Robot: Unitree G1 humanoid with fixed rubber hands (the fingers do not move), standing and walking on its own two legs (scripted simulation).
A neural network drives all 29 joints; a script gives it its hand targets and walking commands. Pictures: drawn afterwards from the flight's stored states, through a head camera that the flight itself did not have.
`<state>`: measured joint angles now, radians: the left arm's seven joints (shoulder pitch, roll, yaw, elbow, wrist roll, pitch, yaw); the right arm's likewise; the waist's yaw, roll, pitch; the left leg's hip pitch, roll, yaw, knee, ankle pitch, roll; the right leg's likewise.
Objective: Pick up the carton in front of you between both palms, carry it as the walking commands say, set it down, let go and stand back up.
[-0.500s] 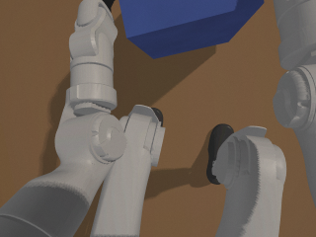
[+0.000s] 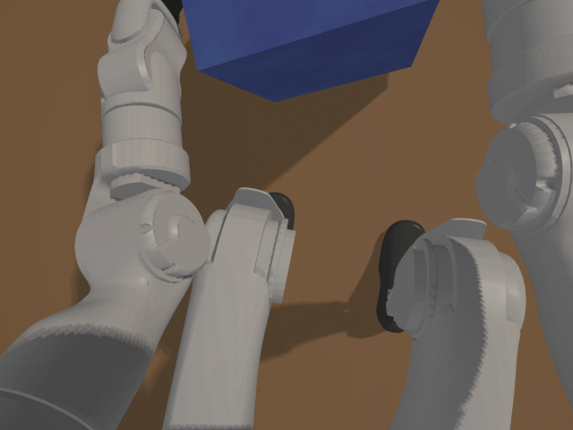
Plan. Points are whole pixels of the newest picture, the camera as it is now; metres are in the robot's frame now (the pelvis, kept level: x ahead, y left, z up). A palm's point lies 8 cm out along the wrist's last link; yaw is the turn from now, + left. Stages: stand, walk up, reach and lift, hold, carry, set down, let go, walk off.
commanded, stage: set down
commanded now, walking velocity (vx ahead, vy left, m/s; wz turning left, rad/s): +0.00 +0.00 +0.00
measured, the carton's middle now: out of the picture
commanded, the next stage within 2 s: let go in 1.62 s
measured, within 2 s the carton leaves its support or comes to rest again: rests again in 0.28 s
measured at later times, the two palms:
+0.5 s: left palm (159, 24) +0.50 +0.21 -0.19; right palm out of the picture +0.59 -0.17 -0.21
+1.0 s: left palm out of the picture +0.51 +0.21 -0.04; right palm out of the picture +0.62 -0.15 -0.04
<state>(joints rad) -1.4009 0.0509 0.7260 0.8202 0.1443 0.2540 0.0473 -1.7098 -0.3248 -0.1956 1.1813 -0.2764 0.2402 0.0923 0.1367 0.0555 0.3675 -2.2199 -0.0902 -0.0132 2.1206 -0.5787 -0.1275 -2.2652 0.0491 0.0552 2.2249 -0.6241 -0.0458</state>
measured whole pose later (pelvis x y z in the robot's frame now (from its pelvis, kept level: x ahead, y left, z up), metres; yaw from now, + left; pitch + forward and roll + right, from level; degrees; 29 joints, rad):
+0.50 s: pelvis +0.00 +0.00 -0.01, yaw +0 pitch +34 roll +7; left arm -1.46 0.18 0.48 1.08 -0.10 0.08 0.13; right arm -1.73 -0.59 0.19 1.26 0.12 0.14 0.03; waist 0.16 0.06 0.52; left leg -2.18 -0.05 0.01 2.16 -0.58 -0.11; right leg -2.22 0.04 0.05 2.26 -0.64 -0.04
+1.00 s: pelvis -0.01 +0.01 +0.08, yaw +0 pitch +42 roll +5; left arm -1.31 0.06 0.40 0.72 -0.11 0.24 0.25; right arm -1.71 -0.60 0.07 1.24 0.05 0.24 0.10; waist 0.19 0.00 0.24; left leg -2.10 -0.06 0.00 1.85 -0.49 -0.06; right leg -2.11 0.01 0.04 1.94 -0.57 -0.02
